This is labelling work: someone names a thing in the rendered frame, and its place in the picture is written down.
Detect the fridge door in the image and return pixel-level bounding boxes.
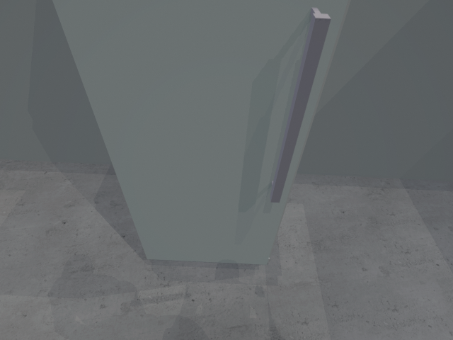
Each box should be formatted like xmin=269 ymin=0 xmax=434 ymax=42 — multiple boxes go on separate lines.
xmin=52 ymin=0 xmax=348 ymax=265

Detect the handle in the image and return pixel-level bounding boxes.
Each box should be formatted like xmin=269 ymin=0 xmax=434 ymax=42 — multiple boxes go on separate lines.
xmin=270 ymin=8 xmax=331 ymax=203

